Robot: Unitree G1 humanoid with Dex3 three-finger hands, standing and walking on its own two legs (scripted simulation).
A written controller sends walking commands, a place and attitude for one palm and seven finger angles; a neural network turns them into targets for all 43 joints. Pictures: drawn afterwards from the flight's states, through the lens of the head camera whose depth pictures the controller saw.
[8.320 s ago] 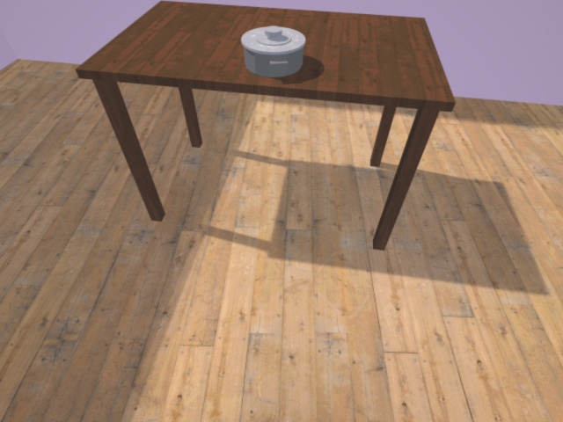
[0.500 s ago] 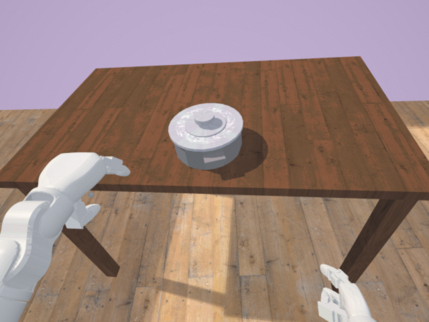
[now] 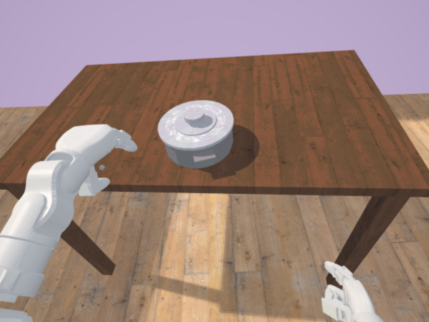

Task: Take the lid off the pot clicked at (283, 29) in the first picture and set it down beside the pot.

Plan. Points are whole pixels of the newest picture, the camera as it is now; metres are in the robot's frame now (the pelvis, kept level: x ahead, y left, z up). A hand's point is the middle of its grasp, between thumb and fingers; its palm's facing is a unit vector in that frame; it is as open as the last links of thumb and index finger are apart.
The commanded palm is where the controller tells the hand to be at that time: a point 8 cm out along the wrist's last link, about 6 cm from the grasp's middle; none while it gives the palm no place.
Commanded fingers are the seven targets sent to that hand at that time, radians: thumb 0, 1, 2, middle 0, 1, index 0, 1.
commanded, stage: move the open hand above the knob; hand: left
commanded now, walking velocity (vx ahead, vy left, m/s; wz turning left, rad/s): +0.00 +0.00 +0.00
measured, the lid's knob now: (194, 115) +0.57 +0.11 +0.08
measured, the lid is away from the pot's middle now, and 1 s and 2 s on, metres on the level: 0.00 0.00 0.00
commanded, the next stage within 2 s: none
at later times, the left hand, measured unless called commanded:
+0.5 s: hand (140, 138) +0.42 +0.18 +0.15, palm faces -0.22 -0.03 -0.98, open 10.1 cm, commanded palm +0.41 +0.18 +0.22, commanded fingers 0.00 -0.32 1.51 -0.85 -0.08 -0.85 -0.08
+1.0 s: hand (173, 113) +0.49 +0.13 +0.15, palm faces -0.26 -0.03 -0.96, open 10.1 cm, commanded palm +0.49 +0.13 +0.22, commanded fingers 0.00 -0.32 1.51 -0.85 -0.08 -0.85 -0.08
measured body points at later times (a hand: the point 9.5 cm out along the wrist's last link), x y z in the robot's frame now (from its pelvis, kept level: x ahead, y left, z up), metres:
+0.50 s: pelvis +0.02 +0.00 +0.00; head +0.03 -0.04 +0.45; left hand +0.42 +0.18 +0.20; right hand +0.19 -0.23 -0.12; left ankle +0.03 +0.11 -0.74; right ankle +0.02 -0.11 -0.74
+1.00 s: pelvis +0.04 +0.01 +0.00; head +0.06 -0.03 +0.45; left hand +0.50 +0.13 +0.20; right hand +0.15 -0.24 -0.13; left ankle +0.03 +0.11 -0.74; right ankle +0.02 -0.11 -0.74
